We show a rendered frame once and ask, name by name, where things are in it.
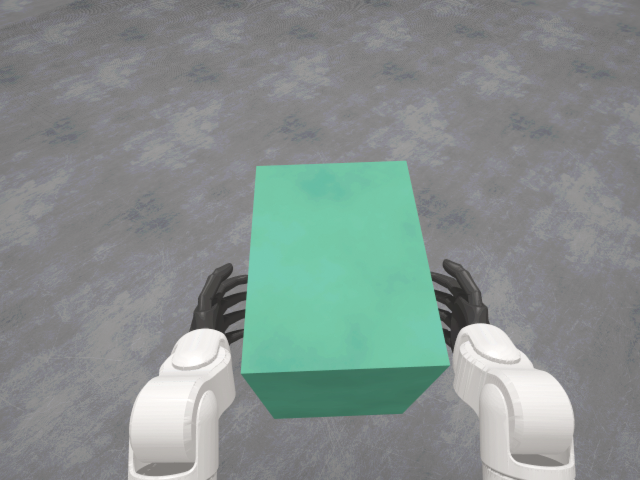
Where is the right robot hand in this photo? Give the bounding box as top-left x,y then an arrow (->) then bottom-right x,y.
430,259 -> 490,353

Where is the robot right forearm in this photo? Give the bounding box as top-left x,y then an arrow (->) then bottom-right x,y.
452,323 -> 576,480

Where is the left robot hand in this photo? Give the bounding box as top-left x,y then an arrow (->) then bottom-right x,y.
189,263 -> 248,345

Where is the carton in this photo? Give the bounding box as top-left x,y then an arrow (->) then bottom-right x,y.
241,161 -> 450,419

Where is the robot left forearm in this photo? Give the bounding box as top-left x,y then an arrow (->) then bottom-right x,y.
128,329 -> 236,480

